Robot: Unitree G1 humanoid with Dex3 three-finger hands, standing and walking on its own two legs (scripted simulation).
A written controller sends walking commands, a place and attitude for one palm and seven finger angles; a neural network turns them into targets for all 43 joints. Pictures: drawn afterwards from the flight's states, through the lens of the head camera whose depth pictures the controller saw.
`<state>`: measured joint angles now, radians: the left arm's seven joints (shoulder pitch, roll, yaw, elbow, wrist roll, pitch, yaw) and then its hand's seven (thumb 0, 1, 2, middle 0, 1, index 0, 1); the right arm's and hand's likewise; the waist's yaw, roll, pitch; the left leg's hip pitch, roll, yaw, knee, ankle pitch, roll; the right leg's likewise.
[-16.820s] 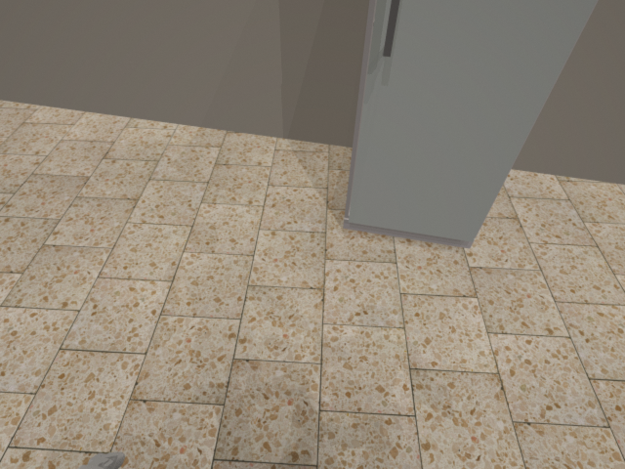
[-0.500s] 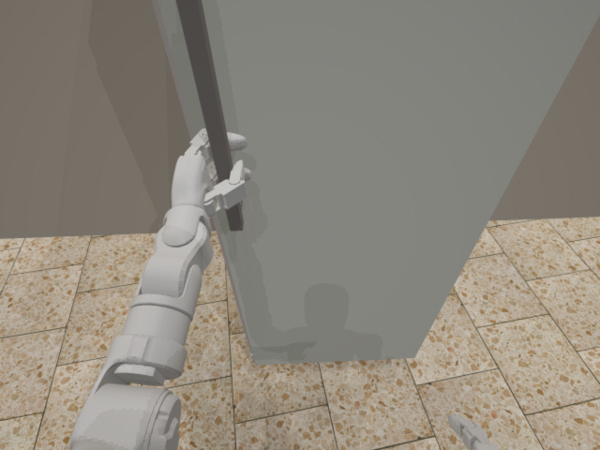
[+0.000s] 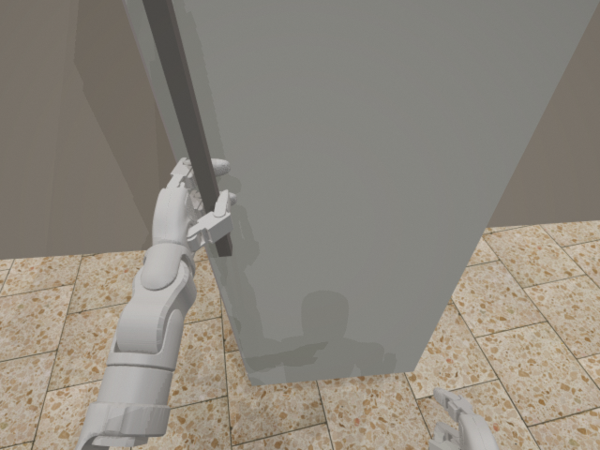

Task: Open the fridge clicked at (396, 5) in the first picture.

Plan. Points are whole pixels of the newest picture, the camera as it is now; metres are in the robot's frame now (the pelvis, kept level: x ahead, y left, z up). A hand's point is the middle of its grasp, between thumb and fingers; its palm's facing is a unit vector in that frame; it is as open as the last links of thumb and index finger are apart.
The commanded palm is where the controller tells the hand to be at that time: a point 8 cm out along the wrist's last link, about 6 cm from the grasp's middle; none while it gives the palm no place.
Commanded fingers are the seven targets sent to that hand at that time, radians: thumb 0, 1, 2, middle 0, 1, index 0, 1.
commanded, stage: pull the door a little, standing still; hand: left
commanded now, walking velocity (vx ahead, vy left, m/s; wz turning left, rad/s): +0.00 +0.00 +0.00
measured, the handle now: (198, 132) +0.42 +0.14 +0.24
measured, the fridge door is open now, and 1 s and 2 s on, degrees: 1 22 58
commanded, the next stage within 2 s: walk backward, drawing the door open in 0.08 s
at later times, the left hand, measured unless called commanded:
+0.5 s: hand (236, 283) +0.26 +0.08 +0.15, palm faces +0.06 -0.97 -0.24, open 6.4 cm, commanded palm +0.23 +0.13 +0.15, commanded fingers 0.00 0.90 0.90 -0.45 -1.40 -0.45 -1.40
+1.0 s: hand (265, 325) +0.22 +0.05 +0.15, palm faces +0.29 -0.92 -0.25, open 6.7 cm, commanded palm +0.17 +0.09 +0.15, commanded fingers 0.00 0.90 0.90 -0.45 -1.40 -0.45 -1.40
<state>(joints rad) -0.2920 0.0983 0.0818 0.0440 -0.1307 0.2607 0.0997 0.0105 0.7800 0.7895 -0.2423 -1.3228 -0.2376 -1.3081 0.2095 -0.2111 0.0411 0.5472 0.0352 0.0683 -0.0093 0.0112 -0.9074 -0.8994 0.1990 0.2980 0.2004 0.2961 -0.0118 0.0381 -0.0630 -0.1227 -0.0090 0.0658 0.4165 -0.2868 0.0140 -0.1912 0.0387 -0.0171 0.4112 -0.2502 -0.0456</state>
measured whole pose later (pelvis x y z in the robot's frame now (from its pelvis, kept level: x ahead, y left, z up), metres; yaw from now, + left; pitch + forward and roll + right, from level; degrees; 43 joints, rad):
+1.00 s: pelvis -0.03 -0.14 -0.01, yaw +13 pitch -1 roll +0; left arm 0.17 0.24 0.03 -0.46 0.00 -0.07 0.11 -0.06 0.61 0.77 -0.46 -1.40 -0.26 -1.37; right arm 0.15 -0.15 0.01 0.58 -0.02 -0.07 -0.05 0.01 -0.91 -0.90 0.20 0.30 0.20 0.30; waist -0.04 0.03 0.15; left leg -0.30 0.04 -0.07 0.46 -0.14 -0.05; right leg -0.45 0.04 0.02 0.93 -0.45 0.03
